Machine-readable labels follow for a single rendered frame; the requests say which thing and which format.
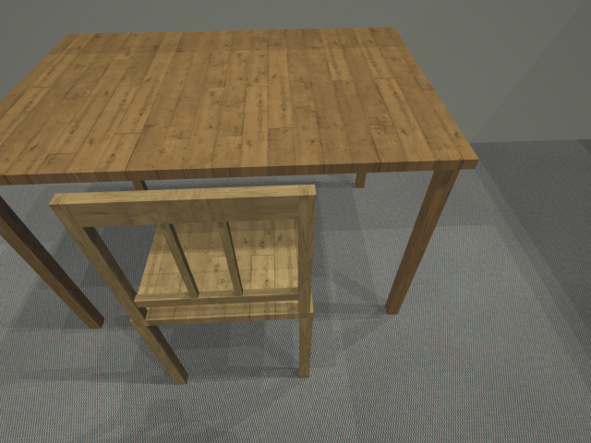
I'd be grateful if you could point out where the chair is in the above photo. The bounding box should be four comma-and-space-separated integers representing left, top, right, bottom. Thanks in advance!
49, 185, 316, 385

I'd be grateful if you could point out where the table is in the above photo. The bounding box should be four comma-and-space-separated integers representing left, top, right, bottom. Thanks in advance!
0, 27, 479, 329

